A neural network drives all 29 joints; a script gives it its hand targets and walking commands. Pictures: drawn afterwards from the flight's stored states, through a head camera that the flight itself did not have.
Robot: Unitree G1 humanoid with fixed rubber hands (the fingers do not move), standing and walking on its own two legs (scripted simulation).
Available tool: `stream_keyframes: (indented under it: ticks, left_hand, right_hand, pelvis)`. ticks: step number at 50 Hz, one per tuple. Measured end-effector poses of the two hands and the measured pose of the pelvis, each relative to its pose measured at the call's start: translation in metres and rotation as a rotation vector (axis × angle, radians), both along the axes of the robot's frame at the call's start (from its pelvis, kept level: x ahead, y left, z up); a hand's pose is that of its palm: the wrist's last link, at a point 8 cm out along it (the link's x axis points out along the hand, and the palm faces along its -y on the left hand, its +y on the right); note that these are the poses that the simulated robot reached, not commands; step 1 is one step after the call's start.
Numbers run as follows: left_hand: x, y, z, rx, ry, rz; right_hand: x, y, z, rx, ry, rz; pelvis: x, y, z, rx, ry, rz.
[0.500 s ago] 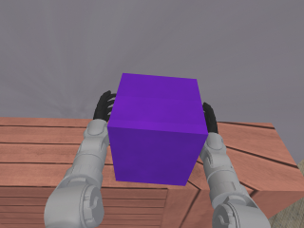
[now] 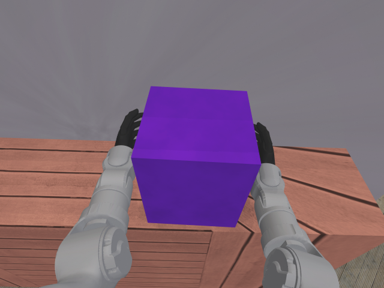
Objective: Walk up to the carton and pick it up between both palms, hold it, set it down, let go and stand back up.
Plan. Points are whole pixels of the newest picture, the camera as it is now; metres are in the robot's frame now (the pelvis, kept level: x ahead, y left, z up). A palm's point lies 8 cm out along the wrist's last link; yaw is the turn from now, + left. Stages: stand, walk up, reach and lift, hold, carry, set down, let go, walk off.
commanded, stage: set down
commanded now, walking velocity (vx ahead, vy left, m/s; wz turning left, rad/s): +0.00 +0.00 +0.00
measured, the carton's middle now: (194, 160) +0.39 -0.03 +0.05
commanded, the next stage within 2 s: none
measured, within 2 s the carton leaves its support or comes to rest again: neither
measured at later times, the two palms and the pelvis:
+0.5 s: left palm (129, 148) +0.43 +0.11 +0.06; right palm (263, 166) +0.37 -0.19 +0.04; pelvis +0.01 +0.00 +0.00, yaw -2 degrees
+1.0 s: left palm (113, 127) +0.43 +0.13 +0.13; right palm (296, 137) +0.37 -0.24 +0.13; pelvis -0.02 -0.01 -0.01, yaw -3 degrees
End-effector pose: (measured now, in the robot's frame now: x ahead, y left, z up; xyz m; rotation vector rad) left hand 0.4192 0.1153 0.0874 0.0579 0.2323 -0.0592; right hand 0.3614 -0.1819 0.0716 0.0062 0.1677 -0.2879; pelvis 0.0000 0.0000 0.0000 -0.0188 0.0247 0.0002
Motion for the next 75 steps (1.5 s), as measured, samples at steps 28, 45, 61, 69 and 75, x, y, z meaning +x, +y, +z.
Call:
stream_keyframes:
  ticks: [28,45,61,69,75]
  left_hand:
    - [0.017,-0.002,-0.031,0.036,0.063,0.007]
    - [0.016,0.015,0.025,0.000,0.048,0.008]
    - [-0.006,0.015,0.065,0.007,0.044,0.010]
    - [-0.016,0.016,0.071,0.001,0.050,0.019]
    - [-0.018,0.018,0.071,0.000,0.057,0.022]
  right_hand:
    - [0.007,-0.017,-0.038,0.044,0.104,-0.018]
    - [0.011,-0.069,0.040,0.022,0.057,-0.026]
    - [-0.010,-0.036,0.056,0.084,0.080,0.006]
    - [-0.026,-0.045,0.062,0.087,0.073,-0.021]
    - [-0.033,-0.055,0.067,0.082,0.077,-0.035]
  pelvis:
    - [0.007,0.004,-0.008,-0.014,0.152,-0.037]
    - [-0.013,-0.002,-0.008,-0.002,0.120,-0.058]
    - [-0.033,-0.016,-0.005,0.013,0.044,-0.026]
    - [-0.039,-0.019,-0.004,0.018,0.014,-0.025]
    - [-0.041,-0.020,-0.005,0.021,0.010,-0.027]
